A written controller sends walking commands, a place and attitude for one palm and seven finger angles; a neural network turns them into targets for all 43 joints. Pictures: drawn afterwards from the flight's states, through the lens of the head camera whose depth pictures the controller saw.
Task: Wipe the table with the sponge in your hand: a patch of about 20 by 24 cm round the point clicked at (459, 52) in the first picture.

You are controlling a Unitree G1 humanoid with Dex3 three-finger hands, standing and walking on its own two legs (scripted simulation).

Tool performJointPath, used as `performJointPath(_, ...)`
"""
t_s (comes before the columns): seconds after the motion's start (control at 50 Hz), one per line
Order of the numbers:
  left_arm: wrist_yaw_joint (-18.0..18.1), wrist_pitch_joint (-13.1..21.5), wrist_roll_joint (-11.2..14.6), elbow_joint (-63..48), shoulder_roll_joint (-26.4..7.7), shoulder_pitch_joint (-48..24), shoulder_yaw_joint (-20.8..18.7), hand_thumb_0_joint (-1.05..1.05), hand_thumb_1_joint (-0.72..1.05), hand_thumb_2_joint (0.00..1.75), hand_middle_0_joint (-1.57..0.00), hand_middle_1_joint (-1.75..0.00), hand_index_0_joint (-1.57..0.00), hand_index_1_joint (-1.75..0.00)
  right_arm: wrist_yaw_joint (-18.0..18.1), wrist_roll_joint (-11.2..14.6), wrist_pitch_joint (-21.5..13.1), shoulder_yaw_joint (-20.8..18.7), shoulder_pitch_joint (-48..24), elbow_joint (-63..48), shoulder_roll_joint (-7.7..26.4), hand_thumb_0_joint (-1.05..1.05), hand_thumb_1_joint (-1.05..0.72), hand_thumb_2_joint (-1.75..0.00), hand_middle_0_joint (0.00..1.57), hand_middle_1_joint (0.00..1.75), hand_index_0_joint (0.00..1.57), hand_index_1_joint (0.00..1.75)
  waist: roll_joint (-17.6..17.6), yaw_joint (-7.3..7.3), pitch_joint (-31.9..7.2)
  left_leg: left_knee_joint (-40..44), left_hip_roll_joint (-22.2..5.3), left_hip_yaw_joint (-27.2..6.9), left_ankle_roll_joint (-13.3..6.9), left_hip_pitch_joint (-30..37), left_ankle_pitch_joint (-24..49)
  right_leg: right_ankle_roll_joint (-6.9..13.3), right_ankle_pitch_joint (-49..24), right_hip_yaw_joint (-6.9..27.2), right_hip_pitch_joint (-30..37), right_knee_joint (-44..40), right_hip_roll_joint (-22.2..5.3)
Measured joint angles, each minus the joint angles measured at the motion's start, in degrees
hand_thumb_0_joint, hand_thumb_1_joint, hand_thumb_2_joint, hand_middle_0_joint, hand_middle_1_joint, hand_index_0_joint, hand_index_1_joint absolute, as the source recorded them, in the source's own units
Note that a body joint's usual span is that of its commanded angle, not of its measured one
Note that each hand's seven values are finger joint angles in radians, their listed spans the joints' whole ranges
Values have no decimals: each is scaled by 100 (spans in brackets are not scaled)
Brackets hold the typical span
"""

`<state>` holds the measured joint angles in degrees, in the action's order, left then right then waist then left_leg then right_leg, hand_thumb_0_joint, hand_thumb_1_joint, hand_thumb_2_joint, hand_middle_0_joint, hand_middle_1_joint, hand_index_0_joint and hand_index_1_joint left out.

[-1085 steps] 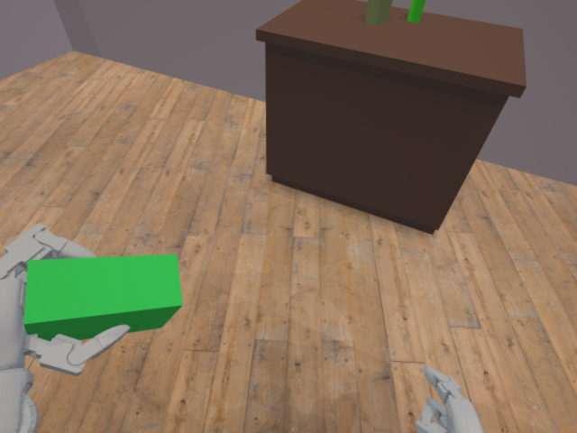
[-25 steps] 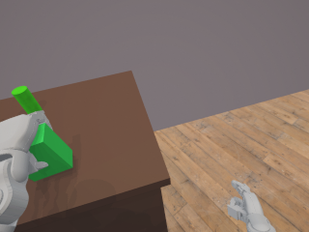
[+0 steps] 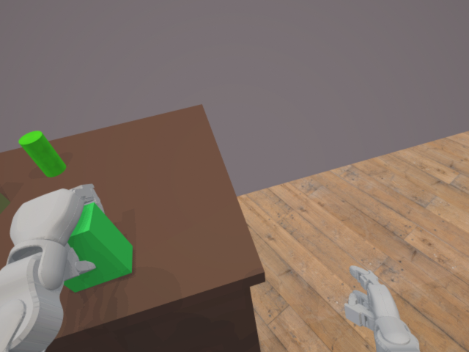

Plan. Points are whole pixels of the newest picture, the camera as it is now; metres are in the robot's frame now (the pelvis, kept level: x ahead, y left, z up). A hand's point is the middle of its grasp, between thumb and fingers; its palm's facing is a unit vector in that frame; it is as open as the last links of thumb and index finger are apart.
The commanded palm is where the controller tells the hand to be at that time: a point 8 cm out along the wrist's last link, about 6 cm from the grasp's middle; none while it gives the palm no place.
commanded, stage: move the sponge above the wiping area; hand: left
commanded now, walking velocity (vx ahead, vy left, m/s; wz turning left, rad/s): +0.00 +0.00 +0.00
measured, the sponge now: (91, 256) +0.22 +0.29 +0.07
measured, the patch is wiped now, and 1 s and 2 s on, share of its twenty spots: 0.10 0.10 0.10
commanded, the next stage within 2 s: lower the sponge onto the table in 1.72 s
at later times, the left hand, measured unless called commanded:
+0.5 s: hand (81, 246) +0.21 +0.27 +0.12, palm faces -0.03 -0.08 -1.00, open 10.0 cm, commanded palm +0.19 +0.28 +0.22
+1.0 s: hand (84, 246) +0.21 +0.26 +0.13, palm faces +0.03 -0.05 -1.00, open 10.0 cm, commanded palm +0.18 +0.28 +0.22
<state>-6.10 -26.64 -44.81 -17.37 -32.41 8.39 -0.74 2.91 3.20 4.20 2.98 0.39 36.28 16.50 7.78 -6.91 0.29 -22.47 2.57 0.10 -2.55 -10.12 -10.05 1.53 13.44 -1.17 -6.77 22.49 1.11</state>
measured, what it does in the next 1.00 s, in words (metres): stands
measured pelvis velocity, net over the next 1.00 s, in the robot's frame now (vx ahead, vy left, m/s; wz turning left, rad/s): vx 0.00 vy -0.02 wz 0.00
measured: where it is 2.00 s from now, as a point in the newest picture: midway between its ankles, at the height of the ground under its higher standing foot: outside the picture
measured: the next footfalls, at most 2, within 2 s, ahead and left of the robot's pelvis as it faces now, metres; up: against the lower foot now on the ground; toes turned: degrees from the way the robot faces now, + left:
none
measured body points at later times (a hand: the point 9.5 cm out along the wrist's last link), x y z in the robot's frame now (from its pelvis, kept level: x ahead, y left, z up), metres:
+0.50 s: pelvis +0.00 -0.01 +0.00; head +0.00 -0.06 +0.45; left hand +0.21 +0.28 +0.18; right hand +0.26 -0.22 -0.09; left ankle +0.02 +0.09 -0.74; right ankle -0.01 -0.10 -0.74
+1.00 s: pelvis +0.00 -0.02 +0.00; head -0.01 -0.06 +0.44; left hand +0.20 +0.26 +0.19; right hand +0.25 -0.23 -0.09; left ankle +0.02 +0.09 -0.74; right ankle -0.01 -0.10 -0.74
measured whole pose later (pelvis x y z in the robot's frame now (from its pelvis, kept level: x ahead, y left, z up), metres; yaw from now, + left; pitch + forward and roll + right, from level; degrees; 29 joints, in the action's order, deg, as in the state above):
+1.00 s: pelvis +0.00 -0.02 +0.00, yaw +0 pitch -4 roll +0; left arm -5.3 -18.4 -45.5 -22.2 -36.7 13.5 0.1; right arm 4.3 2.4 3.2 1.8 2.9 37.0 17.0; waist 7.0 -8.2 0.5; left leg -24.7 1.4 -0.6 -1.3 -9.6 -11.4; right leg 3.0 14.6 -1.7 -5.9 24.1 2.4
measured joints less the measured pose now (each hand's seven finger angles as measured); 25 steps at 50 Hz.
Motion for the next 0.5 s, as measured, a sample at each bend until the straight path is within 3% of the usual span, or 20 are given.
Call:
performJointPath(0.08,-53,354,-261,-319,-85,181,387,-1,-49,103,-74,-135,-75,-134,65,-79,-38,-40,35,8,30,1,-90,-90,20,30,20,30,-23,-82,44,-47,13,-11,-7,30,-43,7,61,-11,26,65,-11)
performJointPath(0.16,193,701,-225,-273,-345,5,238,-1,-49,103,-74,-134,-76,-134,64,-80,-24,-33,44,112,-78,1,-90,-90,20,30,20,30,-98,-159,28,-71,-33,-9,33,108,-94,51,77,-3,119,38,37)
performJointPath(0.24,386,461,-42,-8,-409,-232,-204,-1,-49,103,-74,-134,-76,-134,-15,-18,39,7,-5,158,-167,1,-90,-90,20,30,20,30,-119,-124,-11,-54,-83,8,80,146,-107,83,57,22,159,-11,85)
performJointPath(0.32,255,36,112,-25,-359,-30,-539,-1,-49,103,-74,-134,-76,-134,-66,17,86,41,-44,75,-132,1,-90,-90,20,30,20,30,-70,-10,-59,-47,-95,20,87,84,-99,81,48,34,88,-7,96)
performJointPath(0.42,-136,-65,79,-142,-244,369,-226,-1,-49,103,-74,-135,-75,-134,22,10,48,2,5,-31,42,1,-90,-90,20,30,20,30,-16,17,-28,-109,-71,-20,69,-36,-100,67,76,-9,-21,68,75)
performJointPath(0.5,-161,410,-127,-398,-312,464,84,-1,-49,103,-74,-135,-75,-134,139,-67,-51,-73,121,-22,90,1,-90,-90,20,30,20,30,-53,-81,53,-165,-61,-63,67,-12,-120,80,109,-54,23,111,70)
